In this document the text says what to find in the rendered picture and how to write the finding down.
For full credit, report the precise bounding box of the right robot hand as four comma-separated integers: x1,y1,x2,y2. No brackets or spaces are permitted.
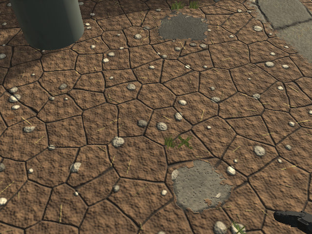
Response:
273,211,312,234

